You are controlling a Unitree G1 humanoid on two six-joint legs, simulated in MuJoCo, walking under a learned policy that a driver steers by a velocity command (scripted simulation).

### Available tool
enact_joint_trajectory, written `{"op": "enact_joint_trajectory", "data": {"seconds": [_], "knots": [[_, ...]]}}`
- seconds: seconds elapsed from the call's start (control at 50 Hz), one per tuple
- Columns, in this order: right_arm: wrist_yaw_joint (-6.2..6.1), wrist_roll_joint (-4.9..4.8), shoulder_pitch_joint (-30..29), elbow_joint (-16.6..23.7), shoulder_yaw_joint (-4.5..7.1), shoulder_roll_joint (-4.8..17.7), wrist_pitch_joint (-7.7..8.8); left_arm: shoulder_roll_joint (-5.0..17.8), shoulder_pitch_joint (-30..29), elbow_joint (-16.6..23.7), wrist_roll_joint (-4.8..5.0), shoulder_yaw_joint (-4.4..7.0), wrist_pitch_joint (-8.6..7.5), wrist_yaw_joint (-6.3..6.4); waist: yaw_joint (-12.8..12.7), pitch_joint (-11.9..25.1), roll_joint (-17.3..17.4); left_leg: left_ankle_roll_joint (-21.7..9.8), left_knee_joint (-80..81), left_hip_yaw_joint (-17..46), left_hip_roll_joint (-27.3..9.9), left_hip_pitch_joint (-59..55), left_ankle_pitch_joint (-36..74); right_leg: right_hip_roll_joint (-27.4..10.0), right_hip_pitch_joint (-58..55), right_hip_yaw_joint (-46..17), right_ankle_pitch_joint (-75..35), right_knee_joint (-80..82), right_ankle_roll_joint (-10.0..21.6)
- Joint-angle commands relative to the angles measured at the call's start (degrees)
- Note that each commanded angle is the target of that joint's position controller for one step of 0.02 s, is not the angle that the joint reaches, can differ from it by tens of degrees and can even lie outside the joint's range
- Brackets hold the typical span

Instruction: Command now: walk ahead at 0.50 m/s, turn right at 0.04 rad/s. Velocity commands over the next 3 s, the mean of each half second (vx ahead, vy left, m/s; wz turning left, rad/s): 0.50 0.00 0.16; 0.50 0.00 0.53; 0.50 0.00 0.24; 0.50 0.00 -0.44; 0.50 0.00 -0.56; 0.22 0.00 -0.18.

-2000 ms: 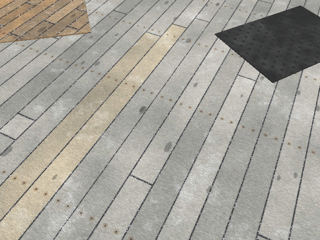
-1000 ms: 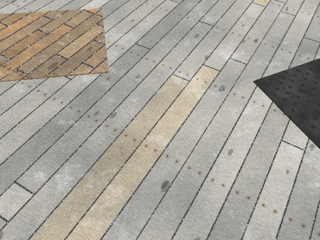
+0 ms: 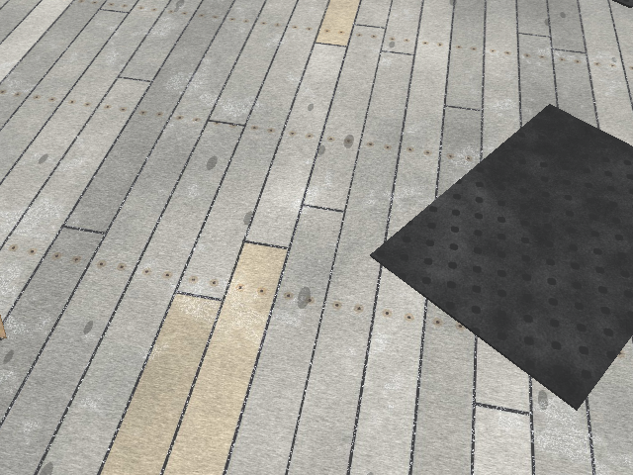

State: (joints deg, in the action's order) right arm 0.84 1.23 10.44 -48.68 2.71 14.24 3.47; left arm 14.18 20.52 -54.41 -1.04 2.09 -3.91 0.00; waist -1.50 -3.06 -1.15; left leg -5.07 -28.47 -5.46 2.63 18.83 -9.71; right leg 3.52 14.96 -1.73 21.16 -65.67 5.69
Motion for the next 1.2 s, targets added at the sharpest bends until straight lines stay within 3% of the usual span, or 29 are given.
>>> {"op": "enact_joint_trajectory", "data": {"seconds": [0.02,0.08,0.16,0.24,0.3,0.36,0.38,0.4,0.42,0.44,0.46,0.48,0.5,0.54,0.56,0.64,0.76,0.84,0.9,0.94,0.96,0.98,1.0,1.02,1.04,1.06,1.1,1.14,1.2], "knots": [[-0.19,-0.43,4.68,-0.41,0.46,3.25,1.03,4.31,1.94,3.19,-0.98,0.74,0.34,-0.95,-0.05,1.15,4.46,-7.19,18.77,19.5,-15.43,-9.53,3.31,-6.8,13.33,-2.16,-4.58,-1.27,-1.03],[-0.09,-0.91,8.32,-2.67,0.87,5.25,2.25,3.04,-0.04,3.89,-1.21,0.37,1.39,-1.75,-0.53,0.91,4.52,-7.8,21.07,14.94,-14.33,-8.71,9.33,-8.22,15.11,0.2,-7.25,2.28,-2.89],[-0.04,-1.08,11.96,-4.47,0.86,5.65,2.28,3.05,-10.5,7.36,-0.96,0.0,1.65,-1.98,1.53,-1.75,4.17,-7.17,23.4,10.95,-12.35,-11.29,11.93,-10.26,22.13,2.68,-15.33,12.86,-5.08],[-0.23,-1.16,15.99,-6.05,0.75,5.77,2.16,1.73,-18.86,10.12,-0.67,-0.81,1.29,-2.04,4.03,-1.92,4.46,-6.02,21.44,9.9,-11.29,-14.01,18.43,-8.48,20.04,4.63,-21.25,25.41,-5.98],[-0.68,-0.73,17.77,-6.65,0.87,6.57,1.73,2.3,-22.46,11.51,-0.47,-0.88,0.89,-1.75,5.04,-1.43,4.92,-6.28,17.77,11.7,-12.48,-18.56,23.29,-6.8,19.04,4.46,-20.72,30.43,-5.82],[-1.21,-0.25,15.94,-6.23,1.37,8.04,1.32,4.05,-21.02,11.99,-0.29,-0.38,0.01,-1.33,3.1,-0.46,5.89,-5.42,12.98,14.29,-14.11,-20.8,28.23,-5.48,13.9,3.31,-15.1,34.39,-4.33],[-1.28,-0.19,14.67,-5.92,1.59,8.62,1.25,5.06,-17.23,11.03,-0.31,0.07,-0.42,-1.01,1.21,1.01,6.15,-4.67,9.26,14.57,-13.86,-20.37,31.97,-4.32,8.61,3.37,-12.56,36.23,-3.57],[-1.12,-0.43,13.5,-5.66,1.65,8.65,1.16,6.3,-9.68,8.67,-0.59,0.76,-1.05,-0.48,-2.24,4.75,4.42,-3.63,0.89,13.15,-11.67,-18.53,33.82,-3.29,-1.2,3.93,-13.45,40.34,-2.38],[-0.9,-0.97,12.93,-4.57,1.27,7.12,1.32,9.55,-0.42,6.58,-1.83,1.85,-1.82,0.36,-5.69,11.28,0.87,-2.52,-12.04,10.97,-8.36,-10.67,25.02,-9.38,-15.41,-1.7,-12.31,41.07,-0.15],[-0.76,-3.17,17.47,-1.89,-0.12,0.52,1.31,16.24,5.1,7.07,-3.27,3.6,-1.66,0.97,-5.02,20.96,-10.54,0.22,-32.24,5.39,-0.37,7.84,-2.09,-26.81,-33.62,-23.57,-6.12,42.82,5.21],[-1.21,-2.08,17.83,-2.05,0.85,4.41,0.72,14.42,2.85,7.31,-1.86,3.56,-0.55,0.62,-3.86,21.78,-11.31,-0.48,-40.31,7.34,0.91,15.66,-20.91,-30.34,-31.24,-35.98,-2.73,49.15,7.43],[-1.2,-1.1,15.01,-2.49,1.64,6.3,0.04,9.53,-2.01,8.03,-1.13,2.35,-0.21,0.41,-1.73,12.57,-4.85,-0.99,-42.65,9.35,-2.97,17.71,-16.78,-27.57,-23.16,-28.11,2.21,50.2,6.11],[-0.59,-0.91,12.56,-2.21,1.49,5.1,-0.09,6.01,-5.83,8.45,-0.74,1.53,-0.4,0.24,-0.68,6.47,-2.4,-0.64,-40.84,9.13,-5.13,17.19,-12.29,-24.74,-15.53,-20.49,0.16,52.63,4.9],[0.42,0.24,11.43,-1.99,1.61,3.59,-1.36,3.4,-7.39,7.59,-0.3,0.84,-1.05,0.52,1.65,1.59,-4.23,0.21,-37.31,8.67,-7.5,13.93,-8.41,-19.54,-7.2,-9.32,-7.19,56.12,1.45],[0.87,0.5,12.56,-1.97,1.52,2.71,-2.15,4.03,-7.08,7.27,-0.23,0.98,-1.56,0.6,2.59,2.16,-5.87,0.89,-37.47,8.03,-7.62,12.76,-7.34,-19.83,-6.06,-6.85,-10.28,56.55,1.82],[1.82,0.61,6.07,0.74,1.59,2.5,-3.34,4.97,-4.13,5.75,0.21,1.63,-3.05,0.5,2.73,0.8,-2.8,2.35,-35.66,7.41,-8.91,18.84,-0.47,-19.36,-7.59,0.84,-18.33,58.7,2.9],[3.13,0.56,-5.7,5.28,0.49,1.25,-3.1,5.62,-0.85,3.93,-0.02,1.89,-2.84,0.51,0.67,-1.59,-2.89,2.67,-18.03,3.22,-8.04,18.84,10.43,-17.65,-10.11,10.59,-24.94,58.23,2.24],[3.67,1.0,-11.27,7.98,0.24,1.9,-2.99,7.33,2.74,2.39,-0.11,2.42,-2.03,1.01,-0.94,-2.77,-2.8,0.17,-10.23,-0.49,-6.73,17.24,6.68,-19.73,-16.81,13.68,-31.5,55.76,1.55],[3.14,1.3,-9.32,8.12,0.83,3.06,-3.05,9.25,3.08,1.87,-0.32,2.9,-0.76,1.43,0.59,-0.33,-4.41,-2.97,-7.57,-3.62,-2.32,11.29,-2.16,-20.19,-21.43,16.55,-53.58,46.27,0.46],[2.21,1.36,1.29,5.26,2.12,5.01,-2.36,10.83,2.57,2.08,-0.2,3.3,0.51,1.35,5.18,6.24,-4.01,-5.92,-3.89,-4.25,2.3,-1.09,-5.62,-19.74,-20.31,17.71,-60.75,28.56,-0.11],[1.31,1.99,11.13,2.15,3.54,7.94,-1.86,10.44,1.69,3.16,-0.15,3.13,0.77,1.18,9.72,11.85,-0.26,-8.34,0.29,0.9,0.54,-15.64,-4.95,-18.42,-11.04,18.39,-49.35,13.13,-2.04],[0.52,2.23,12.93,2.34,5.45,15.57,-1.88,3.4,3.95,7.31,0.57,1.55,0.33,0.27,7.03,17.82,12.68,-15.65,1.73,28.26,-17.58,-35.4,-7.46,-10.74,14.08,17.45,-5.32,-7.5,-5.53],[0.16,0.18,13.95,3.74,5.81,17.26,-2.68,6.82,-2.4,10.07,0.01,2.28,-0.43,-0.24,8.64,21.04,9.69,-19.45,11.79,49.68,-23.08,-38.23,-5.48,-3.02,25.48,5.21,10.3,-17.38,-7.2],[-0.37,-0.14,11.98,2.86,5.48,16.04,-3.1,7.02,-7.91,11.63,0.14,2.17,-1.0,-0.49,8.28,12.41,4.41,-17.54,12.51,39.07,-21.5,-33.56,-0.83,-6.98,31.03,1.04,4.43,-16.66,-6.42],[-0.64,-0.63,9.07,2.69,4.59,12.47,-2.9,6.1,-7.18,11.21,0.52,1.66,-1.64,-0.46,5.78,6.9,2.03,-15.32,12.74,32.33,-19.5,-25.37,5.12,-9.3,28.83,0.95,-0.67,-11.03,-5.99],[-0.8,-0.79,6.16,2.91,3.9,10.02,-2.48,6.03,-5.88,10.21,0.16,1.77,-1.47,-0.29,2.99,3.69,0.35,-12.85,13.48,26.97,-16.03,-18.47,11.2,-10.86,24.64,0.69,-2.11,-5.91,-6.04],[-0.83,-1.23,3.29,3.58,2.82,7.31,-1.43,5.67,-2.58,9.23,-1.6,1.73,0.68,-0.44,-0.2,4.12,1.28,-11.31,14.83,21.07,-12.24,-12.04,16.91,-11.63,17.7,0.44,-2.92,-1.28,-7.11],[-0.48,-1.31,5.15,2.84,2.7,7.68,-0.15,4.59,-2.31,9.25,-1.75,1.54,2.08,-0.97,-0.69,4.37,1.68,-11.3,16.09,18.55,-10.84,-10.46,20.49,-11.15,17.0,1.7,-4.71,1.83,-7.75],[-0.3,-1.15,9.33,1.3,2.62,8.18,0.49,4.07,-8.39,11.07,-1.56,1.3,2.52,-1.33,1.29,1.69,2.87,-9.71,18.64,17.18,-10.03,-11.2,19.77,-11.48,21.06,2.56,-11.77,9.32,-8.07]]}}
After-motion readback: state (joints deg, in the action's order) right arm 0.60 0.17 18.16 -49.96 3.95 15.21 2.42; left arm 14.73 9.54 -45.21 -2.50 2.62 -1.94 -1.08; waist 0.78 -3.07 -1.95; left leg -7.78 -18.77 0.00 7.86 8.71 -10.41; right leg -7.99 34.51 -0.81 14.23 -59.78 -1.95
